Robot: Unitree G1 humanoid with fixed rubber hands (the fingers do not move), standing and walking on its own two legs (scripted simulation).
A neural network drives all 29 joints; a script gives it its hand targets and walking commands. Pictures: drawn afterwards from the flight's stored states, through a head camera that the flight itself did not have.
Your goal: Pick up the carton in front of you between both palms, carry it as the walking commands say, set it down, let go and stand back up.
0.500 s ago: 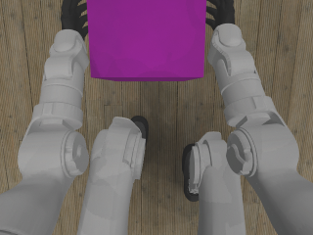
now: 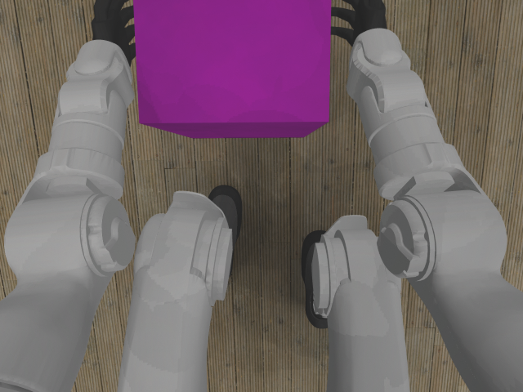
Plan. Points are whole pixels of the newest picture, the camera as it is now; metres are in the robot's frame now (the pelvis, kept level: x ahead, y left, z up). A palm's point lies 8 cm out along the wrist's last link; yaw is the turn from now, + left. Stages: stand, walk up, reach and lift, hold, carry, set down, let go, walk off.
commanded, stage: set down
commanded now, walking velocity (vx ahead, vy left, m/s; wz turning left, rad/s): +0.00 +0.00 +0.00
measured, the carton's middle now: (241, 62) +0.50 +0.12 -0.24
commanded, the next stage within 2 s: let go in 1.74 s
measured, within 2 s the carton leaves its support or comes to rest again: rests again in 0.46 s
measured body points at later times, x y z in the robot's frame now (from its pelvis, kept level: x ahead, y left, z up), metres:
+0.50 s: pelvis -0.01 +0.00 -0.01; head +0.35 +0.03 +0.26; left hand +0.48 +0.27 -0.19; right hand +0.55 -0.04 -0.18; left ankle +0.15 +0.12 -0.34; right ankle +0.09 -0.10 -0.34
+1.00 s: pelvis +0.00 +0.01 +0.04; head +0.34 +0.07 +0.34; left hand +0.48 +0.33 -0.09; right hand +0.57 -0.05 -0.09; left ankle +0.15 +0.12 -0.34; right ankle +0.09 -0.10 -0.34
